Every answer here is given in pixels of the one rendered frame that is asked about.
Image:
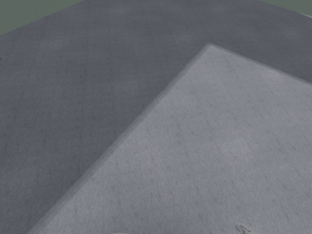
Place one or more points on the robot right hand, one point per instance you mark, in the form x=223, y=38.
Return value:
x=244, y=229

